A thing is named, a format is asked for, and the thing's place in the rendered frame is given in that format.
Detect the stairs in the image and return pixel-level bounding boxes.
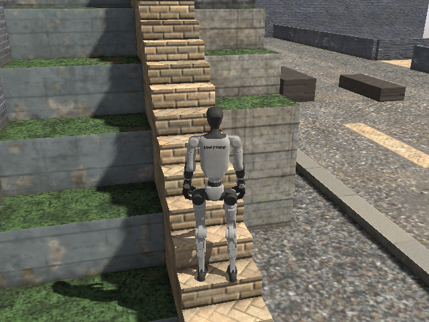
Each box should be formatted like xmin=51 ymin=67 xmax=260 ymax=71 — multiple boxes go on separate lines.
xmin=131 ymin=0 xmax=273 ymax=322

